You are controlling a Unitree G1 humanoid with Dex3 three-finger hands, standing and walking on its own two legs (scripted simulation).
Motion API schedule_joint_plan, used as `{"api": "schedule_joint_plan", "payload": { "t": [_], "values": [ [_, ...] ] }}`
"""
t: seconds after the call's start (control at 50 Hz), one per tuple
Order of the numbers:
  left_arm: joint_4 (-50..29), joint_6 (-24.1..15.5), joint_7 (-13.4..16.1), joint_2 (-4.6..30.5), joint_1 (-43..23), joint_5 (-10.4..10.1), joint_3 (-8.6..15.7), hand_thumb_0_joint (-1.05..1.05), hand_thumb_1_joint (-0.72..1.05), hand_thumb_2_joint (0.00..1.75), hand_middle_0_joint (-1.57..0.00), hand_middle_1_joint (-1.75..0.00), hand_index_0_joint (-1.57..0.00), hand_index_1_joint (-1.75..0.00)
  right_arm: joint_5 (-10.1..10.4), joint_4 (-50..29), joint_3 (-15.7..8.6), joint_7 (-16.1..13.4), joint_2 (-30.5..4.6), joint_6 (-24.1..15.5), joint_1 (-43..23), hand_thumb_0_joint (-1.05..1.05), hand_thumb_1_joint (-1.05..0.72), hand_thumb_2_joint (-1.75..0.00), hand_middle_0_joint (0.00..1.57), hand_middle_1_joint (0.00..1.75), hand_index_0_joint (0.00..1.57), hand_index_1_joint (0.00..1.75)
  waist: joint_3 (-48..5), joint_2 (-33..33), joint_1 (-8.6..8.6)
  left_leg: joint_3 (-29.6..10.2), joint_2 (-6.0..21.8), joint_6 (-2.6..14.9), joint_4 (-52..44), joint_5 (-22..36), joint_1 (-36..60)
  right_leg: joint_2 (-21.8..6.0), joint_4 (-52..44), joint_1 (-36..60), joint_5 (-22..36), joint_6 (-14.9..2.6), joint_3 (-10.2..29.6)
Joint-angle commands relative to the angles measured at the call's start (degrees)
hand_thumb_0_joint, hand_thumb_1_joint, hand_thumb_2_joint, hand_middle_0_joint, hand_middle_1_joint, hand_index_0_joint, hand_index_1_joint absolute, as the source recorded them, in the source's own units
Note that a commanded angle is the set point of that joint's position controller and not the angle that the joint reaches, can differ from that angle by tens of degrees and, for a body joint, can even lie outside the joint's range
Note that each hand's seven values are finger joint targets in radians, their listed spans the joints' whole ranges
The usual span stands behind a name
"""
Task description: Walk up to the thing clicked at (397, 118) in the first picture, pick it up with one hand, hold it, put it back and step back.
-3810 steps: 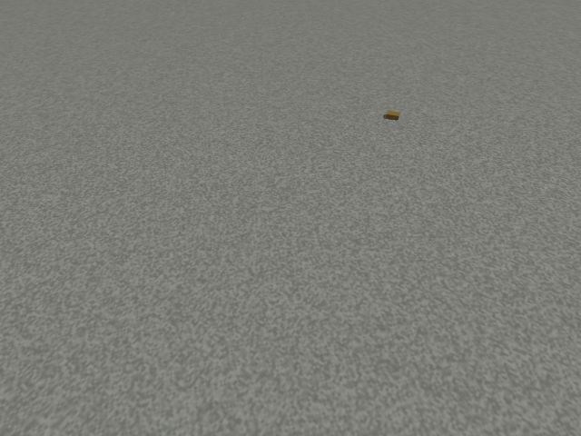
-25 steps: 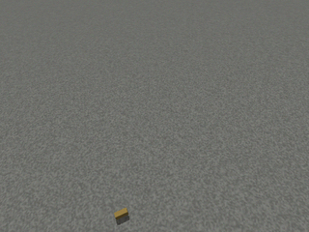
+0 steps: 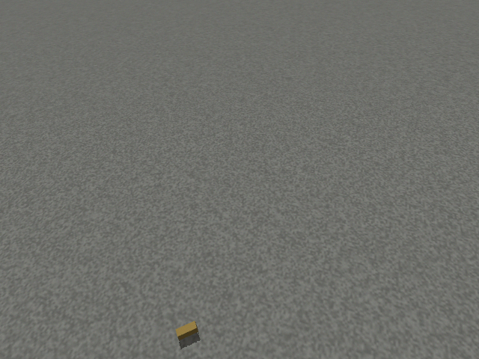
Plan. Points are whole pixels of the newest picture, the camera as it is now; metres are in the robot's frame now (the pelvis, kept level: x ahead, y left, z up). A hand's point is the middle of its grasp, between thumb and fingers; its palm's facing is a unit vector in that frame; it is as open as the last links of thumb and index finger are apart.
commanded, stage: stand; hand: left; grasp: from above
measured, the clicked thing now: (187, 330) +0.41 +0.26 -0.76
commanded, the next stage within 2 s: step back in 0.46 s
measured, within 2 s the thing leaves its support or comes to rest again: neither
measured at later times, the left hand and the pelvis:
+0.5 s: hand out of the picture +0.06 +0.25 -0.16, palm faces +0.01 -0.94 -0.33, open 7.4 cm; pelvis +0.00 +0.00 +0.00, yaw +0 degrees
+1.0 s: hand out of the picture +0.07 +0.33 -0.18, palm faces -0.03 -0.94 -0.35, open 7.4 cm; pelvis -0.08 +0.07 -0.02, yaw +0 degrees
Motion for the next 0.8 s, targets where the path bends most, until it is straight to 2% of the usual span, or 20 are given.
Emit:
{"api": "schedule_joint_plan", "payload": {
  "t": [0.0, 0.18, 0.3, 0.42, 0.44, 0.46, 0.5, 0.52, 0.54, 0.56, 0.58, 0.6, 0.64, 0.66, 0.68, 0.7, 0.72, 0.74, 0.76, 0.78],
  "values": [
    [-3.15, -1.21, 1.00, 11.80, -1.62, 0.08, 1.96, 0.00, 0.90, 0.90, -0.20, -0.30, -0.20, -0.30, 0.42, -3.12, -1.89, -0.57, -11.58, -1.25, -1.71, 0.00, -0.90, -0.90, 0.20, 0.30, 0.20, 0.30, -2.02, -0.64, -0.32, -4.19, 6.07, 2.37, -3.13, 8.04, -2.39, -6.67, -4.03, 0.68, 4.20, -0.58, 5.32],
    [-3.37, -1.45, 0.81, 12.53, -1.23, 0.17, 1.90, 0.00, 0.90, 0.90, -0.20, -0.30, -0.20, -0.30, 0.39, -3.42, -1.92, -0.16, -11.51, -1.29, -1.73, 0.00, -0.90, -0.90, 0.20, 0.30, 0.20, 0.30, -1.12, -1.11, -0.43, -4.25, 5.80, 2.47, -3.54, 4.73, -2.95, -6.73, -5.28, -0.66, -0.07, -0.72, 5.85],
    [-3.75, -1.58, 0.70, 12.55, -1.28, -0.04, 1.76, 0.00, 0.90, 0.90, -0.20, -0.30, -0.20, -0.30, 0.40, -3.56, -1.77, -0.23, -11.91, -1.56, -1.50, 0.00, -0.90, -0.90, 0.20, 0.30, 0.20, 0.30, -3.97, 0.36, -0.36, -4.08, 6.20, 2.49, -2.98, 8.43, -1.80, -7.19, -3.94, 1.47, 4.98, -0.99, 5.92],
    [-3.71, -1.47, 0.66, 12.73, -0.93, -0.16, 1.67, 0.00, 0.90, 0.90, -0.20, -0.30, -0.20, -0.30, 0.47, -3.38, -1.48, -0.26, -11.89, -1.46, -0.81, 0.00, -0.90, -0.90, 0.20, 0.30, 0.20, 0.30, -3.54, -0.34, -0.31, -4.12, 6.20, 2.31, -3.15, 9.37, -1.96, -6.96, -3.68, 1.20, 5.19, -0.82, 5.57],
    [-4.69, -0.72, 0.83, 18.23, -1.16, -1.43, 4.79, 0.00, 0.90, 0.90, -0.20, -0.30, -0.20, -0.30, 0.23, -6.37, -3.37, 0.00, -15.63, -0.44, -3.17, 0.00, -0.90, -0.90, 0.20, 0.30, 0.20, 0.30, 2.91, -1.00, -0.80, -2.91, 4.24, 3.54, 4.53, 19.72, -6.89, -7.11, 1.15, -3.04, 16.14, -2.13, 6.24],
    [-5.53, -0.43, 1.09, 18.13, -0.30, -1.73, 5.12, 0.00, 0.90, 0.90, -0.20, -0.30, -0.20, -0.30, 0.71, -7.37, -3.38, -0.06, -14.31, -0.08, -2.20, 0.00, -0.90, -0.90, 0.20, 0.30, 0.20, 0.30, 0.83, -1.62, -0.93, -1.11, 2.87, 3.39, 9.21, 20.96, -6.61, -8.40, 2.27, -2.37, 21.99, -3.91, 6.50],
    [-7.22, -0.16, 1.25, 18.57, 0.04, -1.55, 5.56, 0.00, 0.90, 0.90, -0.20, -0.30, -0.20, -0.30, 1.27, -8.91, -3.67, -0.03, -13.18, 0.61, -0.80, 0.00, -0.90, -0.90, 0.20, 0.30, 0.20, 0.30, -1.72, -4.86, -1.05, 2.47, -0.70, 2.76, 17.70, 13.84, -7.07, -12.99, 2.09, -2.12, 29.10, -8.42, 9.28],
    [-8.75, -0.04, 1.33, 18.88, -2.00, -1.14, 5.86, 0.00, 0.90, 0.90, -0.20, -0.30, -0.20, -0.30, 1.08, -9.40, -4.24, -0.05, -12.94, 1.12, 0.93, 0.00, -0.90, -0.90, 0.20, 0.30, 0.20, 0.30, -3.42, -7.93, -1.59, 3.24, -1.83, 2.81, 23.84, 2.23, -7.88, -16.98, 1.46, -3.21, 28.97, -11.77, 11.85],
    [-10.54, 0.01, 1.41, 18.67, -3.48, -0.44, 5.98, 0.00, 0.90, 0.90, -0.20, -0.30, -0.20, -0.30, 0.84, -10.27, -5.01, 0.08, -13.51, 1.75, 1.53, 0.00, -0.90, -0.90, 0.20, 0.30, 0.20, 0.30, -4.63, -10.92, -1.63, 2.37, -3.06, 3.41, 31.58, -15.80, -10.71, -21.26, 0.70, -3.73, 28.72, -15.02, 15.54],
    [-11.75, 0.14, 1.37, 18.92, -4.47, 0.29, 6.28, 0.00, 0.90, 0.90, -0.20, -0.30, -0.20, -0.30, 0.56, -10.91, -5.45, 0.29, -14.34, 2.36, 2.77, 0.00, -0.90, -0.90, 0.20, 0.30, 0.20, 0.30, -4.77, -10.32, -1.85, -0.07, -1.40, 3.93, 36.91, -20.77, -10.69, -23.34, 1.26, -7.39, 26.28, -16.54, 16.39],
    [-13.05, 0.32, 1.35, 19.18, -6.84, 0.71, 6.44, 0.00, 0.90, 0.90, -0.20, -0.30, -0.20, -0.30, 0.64, -11.42, -5.81, 0.59, -14.70, 2.76, 4.82, 0.00, -0.90, -0.90, 0.20, 0.30, 0.20, 0.30, -4.28, -10.52, -3.41, -1.68, -0.24, 4.49, 38.24, -21.15, -9.17, -23.31, 2.32, -11.64, 23.43, -16.12, 15.41],
    [-14.43, 0.42, 1.43, 18.89, -8.68, 0.84, 6.31, 0.00, 0.90, 0.90, -0.20, -0.30, -0.20, -0.30, 0.95, -12.06, -6.03, 0.83, -14.50, 2.78, 6.13, 0.00, -0.90, -0.90, 0.20, 0.30, 0.20, 0.30, -3.87, -11.29, -4.27, -1.91, 0.06, 4.94, 36.95, -21.26, -9.49, -21.63, 3.86, -12.15, 22.67, -15.13, 13.43],
    [-15.40, 0.58, 1.39, 17.75, -8.55, 1.14, 5.98, 0.00, 0.90, 0.90, -0.20, -0.30, -0.20, -0.30, 1.10, -13.04, -6.03, 1.15, -13.46, 2.56, 6.23, 0.00, -0.90, -0.90, 0.20, 0.30, 0.20, 0.30, -4.08, -11.18, -3.42, 0.47, -0.29, 4.10, 31.08, -17.67, -11.69, -17.90, 7.44, -9.07, 23.39, -12.57, 10.34],
    [-15.85, 0.84, 1.37, 17.65, -7.42, 1.17, 5.75, 0.00, 0.90, 0.90, -0.20, -0.30, -0.20, -0.30, 0.97, -13.64, -5.98, 1.20, -13.33, 2.35, 5.39, 0.00, -0.90, -0.90, 0.20, 0.30, 0.20, 0.30, -4.76, -10.45, -2.11, 1.65, -0.42, 3.66, 26.13, -14.93, -12.00, -16.21, 10.30, -6.33, 23.98, -11.38, 9.54],
    [-16.35, 1.22, 1.35, 17.43, -6.78, 0.83, 5.49, 0.00, 0.90, 0.90, -0.20, -0.30, -0.20, -0.30, 0.59, -13.66, -5.87, 1.14, -12.75, 2.03, 5.83, 0.00, -0.90, -0.90, 0.20, 0.30, 0.20, 0.30, -5.36, -9.52, -2.01, 3.14, -0.62, 3.31, 18.41, -10.67, -11.71, -14.76, 13.71, -4.00, 24.08, -9.99, 8.30],
    [-16.94, 1.77, 1.27, 17.79, -7.03, 0.25, 5.26, 0.00, 0.90, 0.90, -0.20, -0.30, -0.20, -0.30, 0.20, -13.41, -6.09, 1.00, -12.61, 1.70, 6.77, 0.00, -0.90, -0.90, 0.20, 0.30, 0.20, 0.30, -5.46, -8.73, -2.74, 4.73, -1.11, 3.02, 10.21, -4.31, -8.77, -13.43, 17.32, -4.35, 23.72, -8.62, 7.40],
    [-17.43, 2.36, 1.09, 17.06, -6.86, -0.51, 5.12, 0.00, 0.90, 0.90, -0.20, -0.30, -0.20, -0.30, -0.26, -13.41, -6.27, 0.67, -12.51, 1.26, 7.57, 0.00, -0.90, -0.90, 0.20, 0.30, 0.20, 0.30, -4.73, -5.61, -3.41, 5.33, -0.78, 2.66, 3.86, 7.96, -6.97, -11.11, 20.74, -5.06, 20.03, -6.58, 5.72],
    [-17.79, 2.79, 1.03, 14.93, -5.11, -1.17, 4.89, 0.00, 0.90, 0.90, -0.20, -0.30, -0.20, -0.30, -0.92, -14.16, -6.90, 0.38, -14.95, 0.86, 6.03, 0.00, -0.90, -0.90, 0.20, 0.30, 0.20, 0.30, -5.24, 0.87, -1.99, -2.12, 4.42, 3.84, 2.37, 23.12, -3.48, -5.51, 26.28, -8.44, 11.97, -3.97, 3.39],
    [-19.06, 3.10, 1.23, 12.42, -5.14, -1.61, 4.50, 0.00, 0.90, 0.90, -0.20, -0.30, -0.20, -0.30, -1.66, -15.14, -7.82, 0.12, -19.35, 0.44, 6.38, 0.00, -0.90, -0.90, 0.20, 0.30, 0.20, 0.30, -5.76, 10.53, -2.22, -16.04, 13.68, 8.18, 3.43, 38.35, 3.42, 3.66, 34.73, -20.73, -14.55, -2.16, 4.97],
    [-18.71, 3.53, 2.02, 13.19, -4.59, -1.17, 4.74, 0.00, 0.90, 0.90, -0.20, -0.30, -0.20, -0.30, -1.01, -15.75, -7.89, -0.02, -22.06, 0.46, 5.82, 0.00, -0.90, -0.90, 0.20, 0.30, 0.20, 0.30, -6.71, 9.16, -2.67, -17.06, 17.71, 13.72, 5.88, 43.90, 2.12, 5.26, 41.01, -21.76, -27.41, -1.84, 10.01]
  ]
}}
